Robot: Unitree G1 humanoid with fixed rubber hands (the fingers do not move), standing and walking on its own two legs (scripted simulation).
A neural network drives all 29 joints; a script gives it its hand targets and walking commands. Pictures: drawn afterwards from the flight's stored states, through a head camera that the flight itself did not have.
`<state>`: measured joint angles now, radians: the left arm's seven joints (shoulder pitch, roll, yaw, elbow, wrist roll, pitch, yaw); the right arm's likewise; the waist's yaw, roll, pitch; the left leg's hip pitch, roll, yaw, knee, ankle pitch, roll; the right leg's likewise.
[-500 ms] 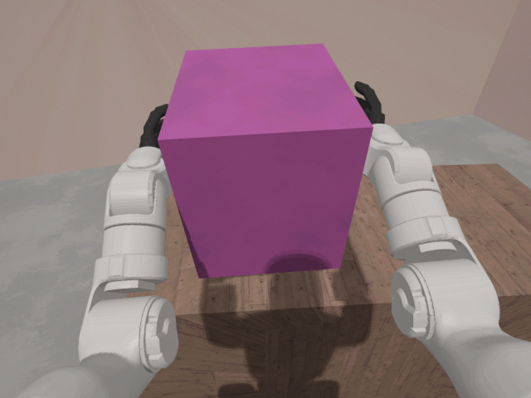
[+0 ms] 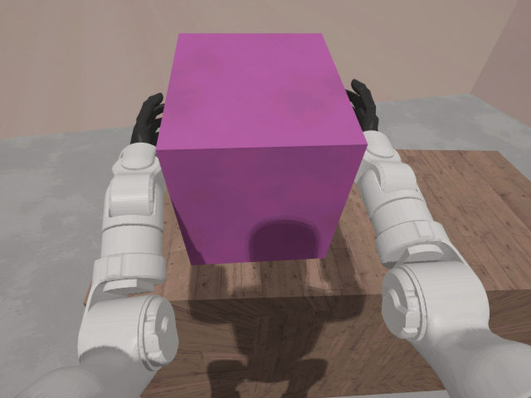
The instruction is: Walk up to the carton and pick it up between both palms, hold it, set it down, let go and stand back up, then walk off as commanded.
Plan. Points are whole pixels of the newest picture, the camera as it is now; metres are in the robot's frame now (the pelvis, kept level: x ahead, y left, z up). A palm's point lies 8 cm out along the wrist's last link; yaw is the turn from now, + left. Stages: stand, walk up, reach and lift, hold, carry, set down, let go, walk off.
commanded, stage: set down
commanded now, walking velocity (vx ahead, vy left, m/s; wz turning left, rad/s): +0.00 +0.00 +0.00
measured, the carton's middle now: (255, 151) +0.43 +0.04 +0.18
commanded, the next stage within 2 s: none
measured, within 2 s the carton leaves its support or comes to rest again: neither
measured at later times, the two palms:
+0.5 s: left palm (155, 151) +0.40 +0.18 +0.20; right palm (360, 141) +0.42 -0.13 +0.21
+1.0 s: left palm (156, 163) +0.40 +0.19 +0.17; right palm (349, 148) +0.44 -0.12 +0.19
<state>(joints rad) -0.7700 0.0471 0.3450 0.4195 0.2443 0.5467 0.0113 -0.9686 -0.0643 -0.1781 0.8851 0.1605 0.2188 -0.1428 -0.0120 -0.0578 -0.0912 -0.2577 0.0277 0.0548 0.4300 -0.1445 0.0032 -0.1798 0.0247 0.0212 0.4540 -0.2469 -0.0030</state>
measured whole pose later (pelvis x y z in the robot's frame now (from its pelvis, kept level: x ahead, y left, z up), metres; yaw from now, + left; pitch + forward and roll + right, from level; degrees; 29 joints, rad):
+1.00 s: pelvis +0.01 +0.00 +0.00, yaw +0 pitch +0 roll +0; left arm -0.75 0.00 0.34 0.48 0.28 0.45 0.05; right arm -0.96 -0.10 -0.18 1.00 0.11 0.08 -0.07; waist 0.04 -0.04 -0.03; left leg -0.25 0.03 0.05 0.43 -0.16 0.00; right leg -0.18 0.02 0.02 0.45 -0.26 -0.01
